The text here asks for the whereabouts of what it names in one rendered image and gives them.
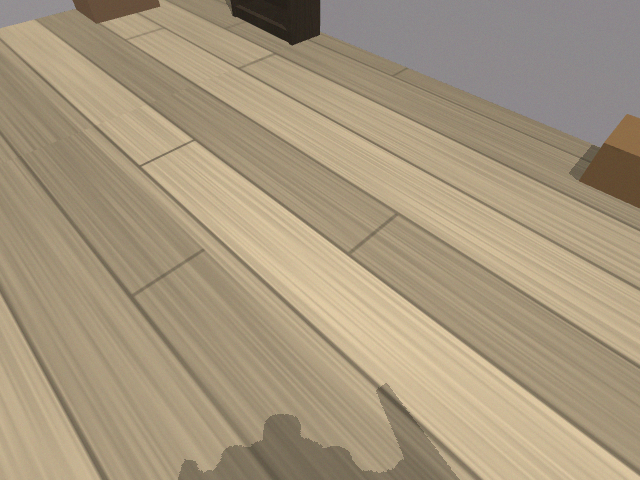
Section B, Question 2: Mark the bookshelf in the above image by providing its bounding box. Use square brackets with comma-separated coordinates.
[231, 0, 320, 45]

